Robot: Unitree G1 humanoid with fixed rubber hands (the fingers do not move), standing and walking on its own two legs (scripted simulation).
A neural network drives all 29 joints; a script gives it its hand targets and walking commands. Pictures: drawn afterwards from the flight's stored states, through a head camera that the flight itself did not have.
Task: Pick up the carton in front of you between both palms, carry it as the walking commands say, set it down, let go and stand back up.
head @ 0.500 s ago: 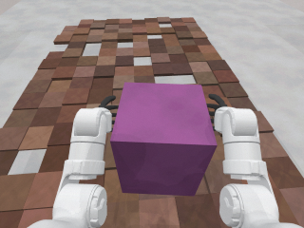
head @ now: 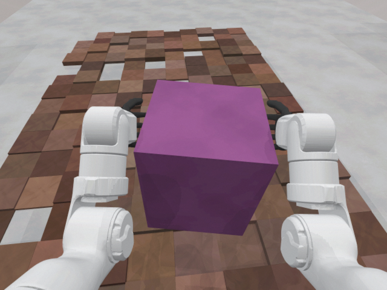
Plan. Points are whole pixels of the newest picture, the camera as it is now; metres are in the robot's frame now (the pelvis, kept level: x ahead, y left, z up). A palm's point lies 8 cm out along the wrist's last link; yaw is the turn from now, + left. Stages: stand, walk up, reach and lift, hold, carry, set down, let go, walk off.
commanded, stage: carry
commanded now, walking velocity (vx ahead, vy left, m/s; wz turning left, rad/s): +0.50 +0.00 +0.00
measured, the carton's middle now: (201, 160) +0.35 +0.00 +0.10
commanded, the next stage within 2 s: none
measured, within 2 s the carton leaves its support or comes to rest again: neither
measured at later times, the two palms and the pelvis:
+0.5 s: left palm (147, 79) +0.65 +0.16 +0.12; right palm (249, 76) +0.65 -0.14 +0.13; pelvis +0.27 +0.01 -0.03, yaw -1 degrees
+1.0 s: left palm (166, 49) +0.99 +0.14 +0.07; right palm (237, 48) +1.00 -0.16 +0.07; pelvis +0.63 +0.00 -0.03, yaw +0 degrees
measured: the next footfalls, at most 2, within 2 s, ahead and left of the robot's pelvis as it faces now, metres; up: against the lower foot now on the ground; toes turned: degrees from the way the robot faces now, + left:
right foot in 0.04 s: +0.08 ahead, -0.12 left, +0.00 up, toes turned -8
left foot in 0.42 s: +0.38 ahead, +0.08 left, -0.01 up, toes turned +7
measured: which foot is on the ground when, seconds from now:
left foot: down 0.00-0.08, up 0.10-0.40, down 0.42-0.90, up 0.92-1.00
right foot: up 0.00-0.02, down 0.04-0.44, up 0.46-0.86, down 0.88-1.00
